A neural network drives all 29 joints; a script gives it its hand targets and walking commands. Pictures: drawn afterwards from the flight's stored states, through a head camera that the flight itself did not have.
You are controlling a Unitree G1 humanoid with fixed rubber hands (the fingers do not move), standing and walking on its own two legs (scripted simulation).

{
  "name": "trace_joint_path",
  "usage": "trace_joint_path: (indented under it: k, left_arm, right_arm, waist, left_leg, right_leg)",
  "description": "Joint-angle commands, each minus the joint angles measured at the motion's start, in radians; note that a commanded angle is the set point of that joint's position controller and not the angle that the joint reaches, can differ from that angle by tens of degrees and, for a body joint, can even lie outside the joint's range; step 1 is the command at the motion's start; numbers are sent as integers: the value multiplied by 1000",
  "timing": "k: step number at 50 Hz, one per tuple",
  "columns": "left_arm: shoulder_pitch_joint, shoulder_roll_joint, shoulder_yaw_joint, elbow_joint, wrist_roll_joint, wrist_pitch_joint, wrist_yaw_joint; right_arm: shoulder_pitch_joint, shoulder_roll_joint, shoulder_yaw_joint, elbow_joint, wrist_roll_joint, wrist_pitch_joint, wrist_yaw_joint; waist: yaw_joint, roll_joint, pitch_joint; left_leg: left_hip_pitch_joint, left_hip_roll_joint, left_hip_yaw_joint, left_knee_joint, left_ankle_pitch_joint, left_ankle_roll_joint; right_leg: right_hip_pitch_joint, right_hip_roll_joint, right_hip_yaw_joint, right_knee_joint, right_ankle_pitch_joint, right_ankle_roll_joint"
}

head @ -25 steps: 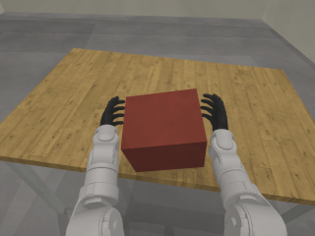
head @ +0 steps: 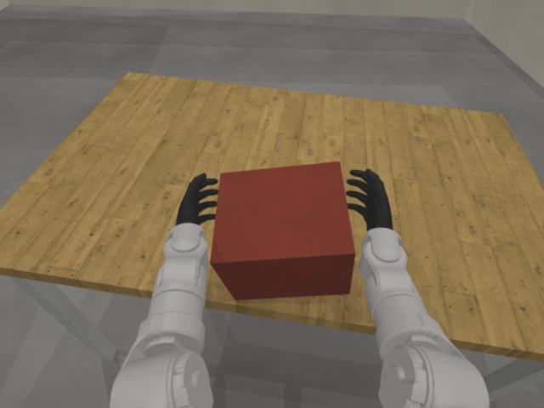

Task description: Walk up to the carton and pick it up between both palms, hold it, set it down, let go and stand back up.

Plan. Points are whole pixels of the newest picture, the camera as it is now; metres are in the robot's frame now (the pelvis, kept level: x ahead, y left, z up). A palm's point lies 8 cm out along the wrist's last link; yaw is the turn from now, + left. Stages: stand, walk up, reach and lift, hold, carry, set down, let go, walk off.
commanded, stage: set down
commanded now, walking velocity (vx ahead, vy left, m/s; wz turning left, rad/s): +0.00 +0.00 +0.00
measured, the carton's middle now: (285, 233) +0.40 +0.00 +0.02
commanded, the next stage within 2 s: none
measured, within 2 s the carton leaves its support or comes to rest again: rests again in 1.82 s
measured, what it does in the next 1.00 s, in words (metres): stands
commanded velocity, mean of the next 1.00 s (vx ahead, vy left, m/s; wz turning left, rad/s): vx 0.00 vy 0.00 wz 0.00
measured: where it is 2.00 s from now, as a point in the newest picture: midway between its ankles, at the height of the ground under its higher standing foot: outside the picture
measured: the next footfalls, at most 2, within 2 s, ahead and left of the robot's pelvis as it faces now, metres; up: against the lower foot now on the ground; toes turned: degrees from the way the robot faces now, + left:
none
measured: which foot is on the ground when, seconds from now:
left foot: down 0.00-1.00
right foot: down 0.00-1.00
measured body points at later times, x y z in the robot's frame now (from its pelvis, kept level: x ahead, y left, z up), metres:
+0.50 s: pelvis +0.00 +0.00 +0.00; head +0.02 +0.02 +0.45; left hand +0.40 +0.14 +0.06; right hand +0.39 -0.15 +0.08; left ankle +0.00 +0.13 -0.75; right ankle -0.02 -0.12 -0.75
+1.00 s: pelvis +0.00 +0.00 +0.00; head +0.03 +0.02 +0.45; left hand +0.40 +0.13 +0.06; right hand +0.38 -0.17 +0.05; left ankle +0.00 +0.13 -0.75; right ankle -0.02 -0.11 -0.75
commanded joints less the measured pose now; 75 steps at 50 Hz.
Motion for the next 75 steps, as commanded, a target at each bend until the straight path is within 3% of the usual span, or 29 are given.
trace_joint_path:
  k: [1, 9, 15, 19, 28, 37, 59, 75]
  left_arm:
    - [-562, -526, -322, -69, -30, -101, -133]
    - [-531, -532, -307, -33, -18, -142, -122]
    - [-507, -514, -267, 10, 0, -158, -132]
    - [-504, -504, -243, 30, 11, -160, -143]
    - [-484, -500, -218, 21, 45, -155, -144]
    - [-424, -492, -183, 19, 81, -146, -138]
    - [-301, -476, -145, 41, 114, -243, -125]
    - [-250, -402, -105, 68, 130, -289, -100]
  right_arm:
    - [-498, 470, 297, -4, -55, -39, 142]
    - [-500, 494, 322, 7, -53, -69, 142]
    - [-496, 499, 325, 12, -61, -75, 140]
    - [-488, 496, 311, 22, -71, -70, 142]
    - [-449, 475, 241, 35, -108, -61, 152]
    - [-422, 460, 208, 23, -132, -64, 163]
    - [-356, 482, 281, -13, -123, -137, 149]
    - [-306, 404, 267, 15, -99, -155, 132]
  waist:
    - [-13, 74, -487]
    - [9, 59, -508]
    - [19, 13, -466]
    - [21, 7, -432]
    - [14, 54, -412]
    - [29, 49, -382]
    - [66, 4, -376]
    - [74, 34, -388]
  left_leg:
    - [186, -21, 93, 36, 397, -22]
    - [138, -18, 92, 45, 413, -19]
    - [55, -22, 97, 18, 340, -1]
    - [38, -24, 102, 0, 290, 9]
    - [98, -20, 113, 0, 271, 4]
    - [100, -16, 123, -1, 262, 9]
    - [-31, -23, 130, 7, 283, 28]
    - [-45, -22, 123, 33, 305, 21]
  right_leg:
    - [103, 20, -81, 38, 475, 38]
    - [118, 18, -68, 59, 529, 38]
    - [179, 8, -52, 67, 555, 49]
    - [179, 5, -48, 58, 510, 49]
    - [79, 12, -60, 19, 348, 30]
    - [49, 19, -62, 10, 292, 28]
    - [140, 5, -27, 58, 472, 39]
    - [85, 10, -18, 61, 451, 22]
